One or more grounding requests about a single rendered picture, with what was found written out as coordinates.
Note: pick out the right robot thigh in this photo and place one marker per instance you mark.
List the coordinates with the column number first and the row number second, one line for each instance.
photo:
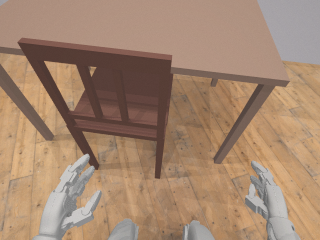
column 195, row 231

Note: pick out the right robot hand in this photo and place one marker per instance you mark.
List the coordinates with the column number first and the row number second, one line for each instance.
column 271, row 202

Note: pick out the robot thigh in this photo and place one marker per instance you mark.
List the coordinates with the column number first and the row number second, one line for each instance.
column 195, row 231
column 124, row 230

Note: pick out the table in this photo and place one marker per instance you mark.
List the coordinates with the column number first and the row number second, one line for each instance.
column 218, row 39

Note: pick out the chair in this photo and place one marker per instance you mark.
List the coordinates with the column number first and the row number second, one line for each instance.
column 128, row 94

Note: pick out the left robot thigh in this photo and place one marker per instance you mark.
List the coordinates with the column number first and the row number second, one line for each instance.
column 124, row 230

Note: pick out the left robot hand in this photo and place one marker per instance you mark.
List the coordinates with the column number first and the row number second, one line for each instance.
column 62, row 200

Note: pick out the right robot forearm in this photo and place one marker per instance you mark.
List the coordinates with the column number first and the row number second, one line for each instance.
column 279, row 228

